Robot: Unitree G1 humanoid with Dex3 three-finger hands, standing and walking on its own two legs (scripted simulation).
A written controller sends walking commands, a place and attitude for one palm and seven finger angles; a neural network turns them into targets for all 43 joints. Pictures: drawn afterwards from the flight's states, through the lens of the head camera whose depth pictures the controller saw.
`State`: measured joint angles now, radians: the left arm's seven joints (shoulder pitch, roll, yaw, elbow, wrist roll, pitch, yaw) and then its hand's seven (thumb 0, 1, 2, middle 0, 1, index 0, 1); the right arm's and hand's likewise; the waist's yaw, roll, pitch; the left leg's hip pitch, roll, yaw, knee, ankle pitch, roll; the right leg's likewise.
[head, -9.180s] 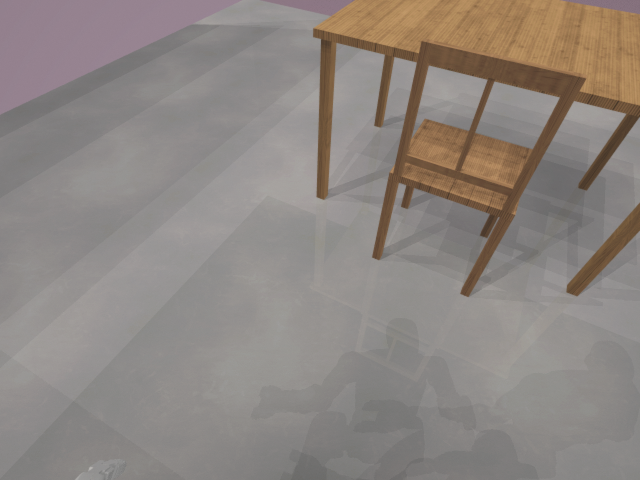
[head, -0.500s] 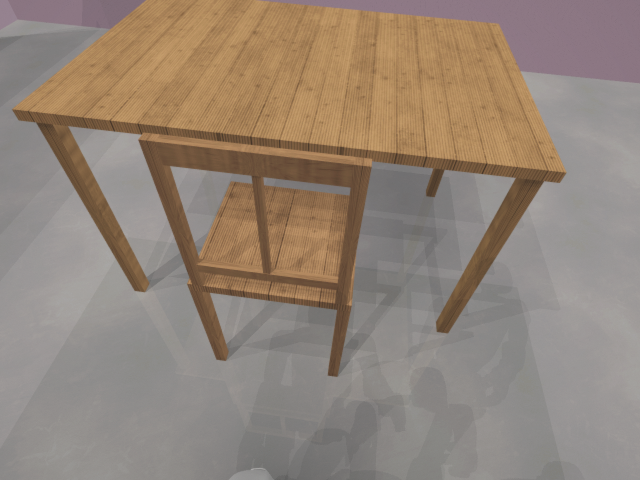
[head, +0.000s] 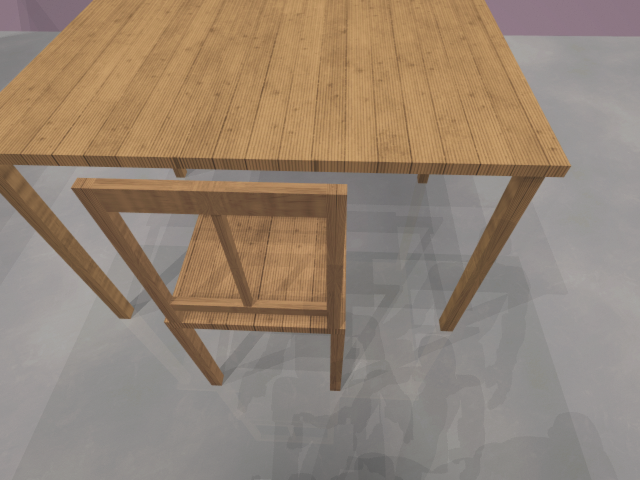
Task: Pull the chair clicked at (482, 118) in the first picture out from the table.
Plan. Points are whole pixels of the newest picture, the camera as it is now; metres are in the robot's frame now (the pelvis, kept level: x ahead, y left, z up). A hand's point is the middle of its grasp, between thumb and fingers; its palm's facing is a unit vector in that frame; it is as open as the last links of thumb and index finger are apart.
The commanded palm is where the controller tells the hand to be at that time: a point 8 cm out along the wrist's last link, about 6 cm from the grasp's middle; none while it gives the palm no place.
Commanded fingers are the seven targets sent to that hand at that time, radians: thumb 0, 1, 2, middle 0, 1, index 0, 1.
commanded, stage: come to a stop and stand still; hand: left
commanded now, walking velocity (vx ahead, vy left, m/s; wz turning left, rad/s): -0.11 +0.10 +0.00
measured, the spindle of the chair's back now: (235, 264) +0.46 +0.18 -0.09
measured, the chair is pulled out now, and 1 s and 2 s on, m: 0.00 0.00 0.00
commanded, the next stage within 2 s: look again from close up in 0.64 s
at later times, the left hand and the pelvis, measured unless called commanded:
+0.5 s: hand out of the picture -0.02 +0.26 -0.16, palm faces -0.01 -0.97 -0.25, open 7.3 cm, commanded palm none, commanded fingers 0.00 0.90 0.90 -0.20 -0.30 -0.20 -0.30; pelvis -0.04 +0.07 +0.00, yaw -2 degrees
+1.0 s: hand out of the picture -0.02 +0.22 -0.16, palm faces -0.03 -0.98 -0.20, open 7.3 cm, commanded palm none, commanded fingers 0.00 0.90 0.90 -0.20 -0.30 -0.20 -0.30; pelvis -0.03 +0.05 +0.01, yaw -2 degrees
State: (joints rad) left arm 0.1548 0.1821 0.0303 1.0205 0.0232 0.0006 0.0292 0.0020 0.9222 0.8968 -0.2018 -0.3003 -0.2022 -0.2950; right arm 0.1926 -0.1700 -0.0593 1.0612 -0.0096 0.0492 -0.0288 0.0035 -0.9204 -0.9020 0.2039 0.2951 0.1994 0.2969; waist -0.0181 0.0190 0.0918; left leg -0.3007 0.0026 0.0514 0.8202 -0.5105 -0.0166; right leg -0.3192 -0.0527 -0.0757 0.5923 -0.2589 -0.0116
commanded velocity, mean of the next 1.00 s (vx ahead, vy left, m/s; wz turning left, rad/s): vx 0.00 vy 0.00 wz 0.00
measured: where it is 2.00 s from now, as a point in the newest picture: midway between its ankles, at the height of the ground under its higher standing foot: outside the picture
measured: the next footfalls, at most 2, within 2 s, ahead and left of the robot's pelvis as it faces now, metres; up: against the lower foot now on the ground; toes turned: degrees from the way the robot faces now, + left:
left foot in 0.20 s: +0.00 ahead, +0.14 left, +0.00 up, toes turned +2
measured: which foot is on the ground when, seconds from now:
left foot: up 0.00-0.18, down 0.20-1.00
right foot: down 0.00-1.00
